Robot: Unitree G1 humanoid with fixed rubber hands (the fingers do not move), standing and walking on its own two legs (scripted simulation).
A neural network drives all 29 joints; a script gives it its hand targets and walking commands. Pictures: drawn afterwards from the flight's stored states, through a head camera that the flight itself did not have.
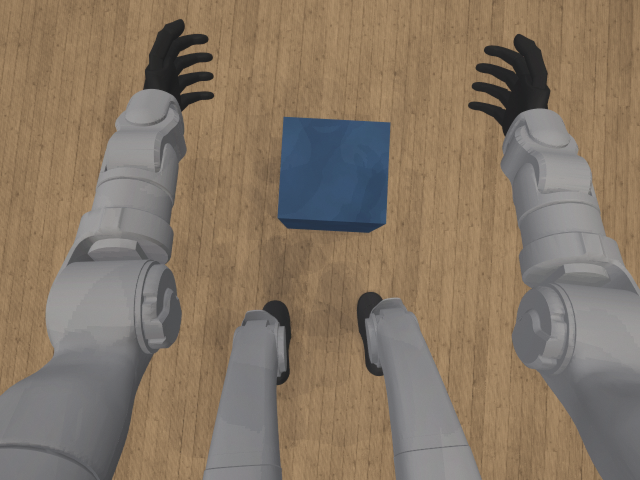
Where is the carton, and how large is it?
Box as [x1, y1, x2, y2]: [277, 117, 389, 232]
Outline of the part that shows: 283,117 277,217 288,228 368,232 384,224 386,214 389,122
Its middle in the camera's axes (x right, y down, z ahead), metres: +0.03 -0.12 +0.87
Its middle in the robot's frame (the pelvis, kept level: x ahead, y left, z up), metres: +0.50 -0.05 -0.52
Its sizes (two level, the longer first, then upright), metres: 0.210 0.200 0.250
